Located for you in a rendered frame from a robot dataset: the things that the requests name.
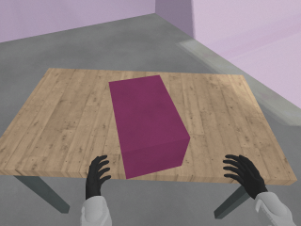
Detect table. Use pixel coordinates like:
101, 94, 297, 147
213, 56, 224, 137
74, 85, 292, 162
0, 68, 297, 219

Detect robot right hand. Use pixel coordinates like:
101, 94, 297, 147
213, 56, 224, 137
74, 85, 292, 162
223, 154, 268, 200

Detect carton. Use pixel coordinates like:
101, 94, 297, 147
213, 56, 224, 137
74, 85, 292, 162
108, 74, 190, 180

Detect robot left hand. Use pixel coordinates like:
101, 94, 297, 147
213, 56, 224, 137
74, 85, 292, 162
86, 154, 111, 200

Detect left robot forearm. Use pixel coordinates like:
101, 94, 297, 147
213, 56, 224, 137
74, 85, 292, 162
80, 196, 112, 226

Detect right robot forearm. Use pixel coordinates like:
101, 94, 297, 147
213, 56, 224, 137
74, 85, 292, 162
253, 191, 296, 226

